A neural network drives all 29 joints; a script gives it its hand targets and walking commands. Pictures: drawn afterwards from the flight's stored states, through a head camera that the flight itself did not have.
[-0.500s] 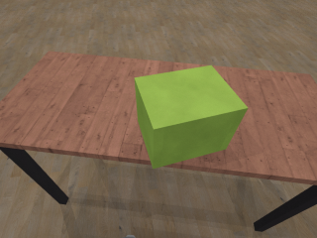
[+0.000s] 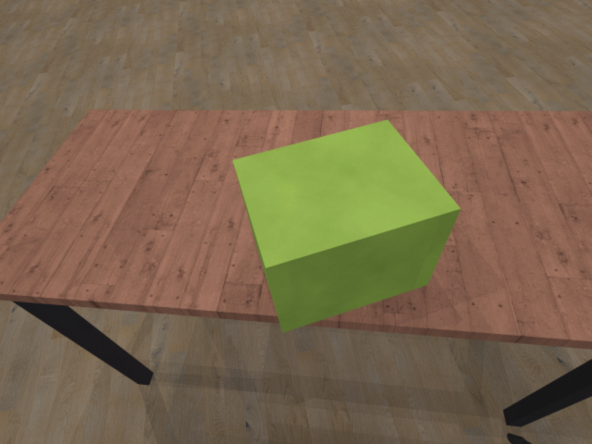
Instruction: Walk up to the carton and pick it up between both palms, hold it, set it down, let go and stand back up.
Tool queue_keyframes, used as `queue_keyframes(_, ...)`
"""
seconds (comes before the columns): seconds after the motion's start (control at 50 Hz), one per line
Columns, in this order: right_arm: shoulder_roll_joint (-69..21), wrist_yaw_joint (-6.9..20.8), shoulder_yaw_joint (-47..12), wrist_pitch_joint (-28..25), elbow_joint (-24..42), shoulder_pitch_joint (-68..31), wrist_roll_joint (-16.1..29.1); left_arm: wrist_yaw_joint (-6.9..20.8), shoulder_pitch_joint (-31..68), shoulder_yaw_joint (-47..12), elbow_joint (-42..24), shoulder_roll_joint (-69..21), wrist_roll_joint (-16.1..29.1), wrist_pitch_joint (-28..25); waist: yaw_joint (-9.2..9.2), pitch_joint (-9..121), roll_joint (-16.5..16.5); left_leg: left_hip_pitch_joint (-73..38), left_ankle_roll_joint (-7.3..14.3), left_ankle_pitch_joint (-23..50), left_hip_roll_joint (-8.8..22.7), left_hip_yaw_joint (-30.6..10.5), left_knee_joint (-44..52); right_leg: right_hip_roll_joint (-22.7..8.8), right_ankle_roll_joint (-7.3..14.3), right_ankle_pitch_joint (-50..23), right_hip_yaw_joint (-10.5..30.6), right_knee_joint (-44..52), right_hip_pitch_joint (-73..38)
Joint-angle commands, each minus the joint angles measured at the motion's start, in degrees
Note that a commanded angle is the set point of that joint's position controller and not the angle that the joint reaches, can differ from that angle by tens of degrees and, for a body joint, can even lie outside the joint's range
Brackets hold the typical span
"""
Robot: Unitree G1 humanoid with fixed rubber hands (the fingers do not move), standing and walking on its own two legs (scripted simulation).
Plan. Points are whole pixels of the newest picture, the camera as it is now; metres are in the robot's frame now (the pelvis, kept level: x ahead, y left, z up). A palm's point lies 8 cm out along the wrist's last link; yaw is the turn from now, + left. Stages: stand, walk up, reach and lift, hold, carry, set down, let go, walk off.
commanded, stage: walk up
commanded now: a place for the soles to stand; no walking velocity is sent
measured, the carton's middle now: (335, 225) +0.43 -0.04 +0.05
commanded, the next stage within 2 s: reach and lift in 1.44 s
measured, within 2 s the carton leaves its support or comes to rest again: neither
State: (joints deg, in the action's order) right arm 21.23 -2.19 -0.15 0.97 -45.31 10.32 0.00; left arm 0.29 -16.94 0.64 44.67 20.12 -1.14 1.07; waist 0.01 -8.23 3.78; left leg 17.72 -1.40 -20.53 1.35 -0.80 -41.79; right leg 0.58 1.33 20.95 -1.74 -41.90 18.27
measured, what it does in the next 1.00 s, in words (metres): stands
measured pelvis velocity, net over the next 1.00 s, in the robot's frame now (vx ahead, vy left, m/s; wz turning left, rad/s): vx -0.03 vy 0.00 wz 0.00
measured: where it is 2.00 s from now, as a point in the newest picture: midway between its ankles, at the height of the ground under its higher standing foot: outside the picture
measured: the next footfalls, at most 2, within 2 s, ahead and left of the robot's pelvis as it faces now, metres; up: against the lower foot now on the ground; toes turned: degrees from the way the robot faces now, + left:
none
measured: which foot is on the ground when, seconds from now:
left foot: down 0.00-1.00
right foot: down 0.00-1.00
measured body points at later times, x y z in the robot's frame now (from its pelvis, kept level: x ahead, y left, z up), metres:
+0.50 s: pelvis -0.03 +0.00 +0.01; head -0.02 +0.00 +0.45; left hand +0.03 +0.29 -0.12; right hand +0.08 -0.30 -0.10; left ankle +0.01 +0.13 -0.71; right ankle +0.01 -0.11 -0.71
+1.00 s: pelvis -0.03 +0.00 +0.01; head -0.01 +0.01 +0.46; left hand +0.03 +0.30 -0.12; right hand +0.06 -0.30 -0.10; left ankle +0.01 +0.13 -0.71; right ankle +0.01 -0.11 -0.71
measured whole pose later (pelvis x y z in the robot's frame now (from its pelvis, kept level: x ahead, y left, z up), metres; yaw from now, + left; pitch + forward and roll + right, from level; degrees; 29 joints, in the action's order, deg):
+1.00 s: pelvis -0.03 +0.00 +0.01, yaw +0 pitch -2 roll -1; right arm 21.4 0.1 -0.2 0.1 -53.2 10.2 0.0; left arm 2.2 -16.9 0.3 49.8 20.1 -1.1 1.3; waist 0.0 -3.8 0.2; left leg 17.5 -1.0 -16.0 1.7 -0.6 -35.4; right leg 0.9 1.1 14.2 -1.7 -33.2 17.1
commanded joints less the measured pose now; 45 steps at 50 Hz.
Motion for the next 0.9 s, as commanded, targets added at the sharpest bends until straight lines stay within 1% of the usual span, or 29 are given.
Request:
queue_keyframes(0.0,16.4,-0.6,4.9,-2.5,3.9,-0.2,0.0,-0.7,3.3,3.8,-4.4,11.7,1.6,0.2,-0.53,12.7,-4.7,-8.9,13.2,29.1,17.4,-14.7,12.5,-3.5,-0.9,-9.6,5.2,0.0,-0.9)
queue_keyframes(0.02,16.2,-0.2,4.5,-2.3,4.0,-1.2,-0.1,-0.7,3.0,3.9,-4.4,11.7,1.5,0.0,-0.27,11.5,-1.1,-6.2,11.7,25.3,15.6,-12.6,12.7,-3.9,-0.1,-10.8,6.1,1.9,-1.7)
queue_keyframes(0.06,15.3,0.4,4.3,-2.2,3.8,-2.5,0.8,-0.7,2.7,4.2,-3.9,13.2,1.4,-0.4,1.09,10.5,-1.2,0.0,7.3,18.3,11.2,-9.6,10.7,-6.6,1.7,-17.4,8.7,9.3,-7.7)
queue_keyframes(0.08,14.0,0.3,4.0,-2.0,3.5,-3.3,0.9,-0.5,2.6,4.7,-4.0,14.8,1.5,-0.8,0.37,11.6,-2.3,-0.2,4.4,13.2,7.2,-4.0,7.6,-9.5,3.3,-18.8,14.1,13.3,-7.7)
queue_keyframes(0.1,12.7,0.3,4.0,-1.8,2.9,-2.6,1.1,-0.6,3.2,4.3,-2.7,14.9,1.8,-0.8,0.17,11.4,-6.3,-3.3,2.4,8.8,4.0,-1.7,5.5,-11.8,4.7,-17.5,15.6,15.7,-4.7)
queue_keyframes(0.12,12.0,0.5,3.9,-1.6,2.2,-1.3,1.1,-0.2,4.4,4.3,-2.9,14.6,2.1,-1.1,-1.51,12.2,0.3,-8.2,2.3,6.5,2.9,-2.6,8.3,-13.2,6.5,-15.2,17.9,15.8,-0.5)
queue_keyframes(0.16,14.9,0.5,4.5,-2.0,2.5,-2.2,0.2,0.2,5.6,3.8,-3.6,13.1,2.2,-1.2,-0.83,9.5,-0.5,-8.3,4.3,2.8,7.2,-6.6,13.9,-8.9,3.8,-8.3,13.3,14.6,3.4)
queue_keyframes(0.18,14.4,0.5,4.2,-2.4,2.3,-2.6,0.4,0.5,6.9,3.9,-3.6,12.4,2.0,-1.1,-0.71,9.3,-1.7,-5.4,5.2,3.3,10.1,-10.1,17.0,-6.7,2.6,-9.3,10.1,12.3,0.5)
queue_keyframes(0.2,15.5,0.6,4.2,-2.5,1.9,-3.3,0.6,0.5,4.6,3.7,-3.1,12.3,2.2,-1.0,0.01,10.9,0.7,-4.8,6.3,3.5,11.4,-10.7,17.8,-5.1,2.2,-9.9,8.1,11.7,-2.5)
queue_keyframes(0.26,14.2,0.6,4.1,-2.4,2.0,-5.8,0.8,0.4,3.1,4.4,-1.2,13.1,1.9,-1.2,0.9,8.4,2.0,-2.1,5.6,4.3,9.5,-7.1,15.7,-5.9,1.3,-11.9,9.6,13.0,-3.4)
queue_keyframes(0.28,14.0,0.7,3.7,-2.5,1.2,-5.8,0.8,0.7,4.4,4.4,-0.4,13.6,2.0,-1.1,0.53,8.0,-2.2,-1.7,4.5,1.0,8.5,-6.3,15.7,-6.5,2.7,-9.9,9.9,14.9,-4.2)
queue_keyframes(0.3,14.1,0.8,3.8,-2.4,1.5,-5.1,1.1,0.7,3.8,4.7,-1.3,14.6,2.0,-1.1,0.37,8.8,0.9,-2.3,4.2,-1.3,7.8,-5.5,15.0,-7.1,2.8,-8.2,11.8,16.4,-2.9)
queue_keyframes(0.32,13.6,0.8,4.0,-2.4,0.9,-5.2,1.2,0.8,5.9,4.9,-1.5,14.2,2.1,-1.3,-0.36,5.8,-1.3,-0.4,4.4,-4.3,6.5,-4.7,15.0,-8.3,4.0,-4.4,13.3,17.0,-0.3)
queue_keyframes(0.34,13.4,1.1,3.8,-2.5,0.7,-5.1,1.1,1.1,5.7,5.0,-1.1,14.8,1.9,-1.1,-0.44,6.7,-2.0,-2.0,4.0,-7.1,6.5,-6.1,16.8,-7.9,3.2,2.4,12.8,18.9,1.3)
queue_keyframes(0.38,14.2,1.0,4.6,-2.4,1.0,-5.0,0.5,1.3,6.6,4.8,-0.5,14.0,1.6,-0.9,-0.8,3.5,-4.1,-3.7,3.9,-8.7,6.9,-5.9,17.1,-6.6,2.7,5.2,12.3,19.7,5.5)
queue_keyframes(0.4,14.0,1.2,4.1,-2.8,1.3,-3.2,0.7,1.5,6.4,4.4,-1.5,12.6,1.5,-1.1,-0.86,4.3,-3.2,-2.7,5.0,-9.7,7.7,-8.2,19.4,-6.2,2.5,3.3,10.7,19.3,4.4)
queue_keyframes(0.44,15.3,1.2,4.3,-2.8,-0.1,-4.2,0.3,1.7,5.7,4.4,0.0,12.6,1.7,-1.5,-0.39,4.3,-3.1,-1.7,4.3,-10.4,7.5,-7.0,19.2,-6.6,3.0,5.7,11.8,20.0,2.7)
queue_keyframes(0.52,14.1,1.2,4.2,-3.1,-0.4,-3.6,0.9,1.3,5.7,4.5,0.2,12.9,1.8,-1.9,0.26,6.2,-7.4,-4.4,3.9,-1.8,5.7,-4.2,16.6,-7.9,2.6,0.3,13.1,21.8,0.7)
queue_keyframes(0.54,14.6,1.5,4.3,-3.1,-1.2,-2.0,0.9,1.6,6.3,4.4,-0.1,13.5,1.9,-1.9,-0.96,8.0,-5.6,-6.2,3.4,-0.7,6.3,-5.0,17.1,-7.5,2.6,-2.0,12.6,21.1,0.8)
queue_keyframes(0.58,15.0,1.0,3.7,-3.6,-2.2,-2.5,0.6,1.5,6.6,3.9,0.1,12.6,2.0,-2.3,-0.72,9.7,-6.9,-6.4,4.2,-0.1,6.6,-5.5,17.8,-7.4,3.1,-1.7,12.1,20.4,-0.5)
queue_keyframes(0.62,14.3,1.4,3.6,-3.7,-2.2,-3.9,0.5,1.3,4.9,3.9,0.9,11.8,2.2,-2.0,-0.18,9.1,-1.8,-4.2,4.8,-2.7,7.9,-6.8,20.2,-6.8,1.9,-4.8,10.8,18.9,-2.8)
queue_keyframes(0.64,13.7,1.2,3.5,-3.7,-2.1,-4.2,0.5,1.3,5.6,4.2,1.5,12.3,2.0,-1.9,0.13,9.2,-5.4,-5.1,4.3,0.6,7.3,-6.5,18.9,-6.3,1.8,-6.9,10.1,18.9,-3.1)
queue_keyframes(0.68,15.1,1.1,3.6,-3.7,-3.0,-3.5,1.0,1.3,4.7,3.9,1.4,13.2,2.5,-2.1,-0.03,10.7,-3.0,-5.3,4.7,3.3,8.5,-7.4,20.3,-5.7,1.7,-12.9,9.2,16.8,-5.0)
queue_keyframes(0.7,14.5,1.2,3.5,-3.5,-3.0,-4.5,0.6,1.1,4.3,3.8,1.4,12.4,2.2,-1.8,0.78,11.0,-2.7,-4.5,4.9,5.3,8.6,-7.0,19.3,-5.8,1.5,-12.2,8.5,17.2,-6.3)
queue_keyframes(0.74,14.2,1.1,3.7,-3.2,-3.0,-4.7,0.8,1.0,4.9,3.9,1.2,13.3,2.0,-2.0,0.48,9.3,-6.7,-4.8,3.6,6.6,5.8,-3.4,15.7,-7.3,2.5,-12.9,11.4,18.7,-4.2)
queue_keyframes(0.76,13.2,0.9,3.2,-2.9,-2.9,-3.4,1.2,0.8,5.7,3.8,1.0,12.6,2.0,-2.1,-0.22,11.9,-3.7,-7.2,3.5,6.9,5.8,-3.5,14.9,-7.9,3.2,-14.8,11.6,18.8,-3.6)
queue_keyframes(0.84,13.4,0.9,3.3,-3.0,-3.2,-2.6,1.0,0.8,6.6,3.7,1.2,13.5,2.3,-2.0,-1.28,10.8,-4.6,-7.8,3.4,6.4,6.0,-4.0,16.1,-8.8,3.2,-11.0,12.6,20.6,-1.0)
queue_keyframes(0.86,14.0,1.0,3.5,-3.0,-3.1,-2.3,0.9,0.8,5.3,3.6,0.6,13.3,2.2,-1.8,-0.98,11.9,-3.4,-8.3,4.1,4.8,7.1,-5.2,17.4,-7.6,2.8,-9.7,10.6,20.2,-1.6)
queue_keyframes(0.88,12.7,1.2,3.2,-2.7,-4.1,-3.9,0.9,0.6,5.6,3.4,2.1,13.2,2.4,-2.1,0.03,10.0,-5.3,-5.6,3.7,5.1,6.5,-5.0,18.2,-7.3,1.6,-7.8,10.4,21.2,-3.6)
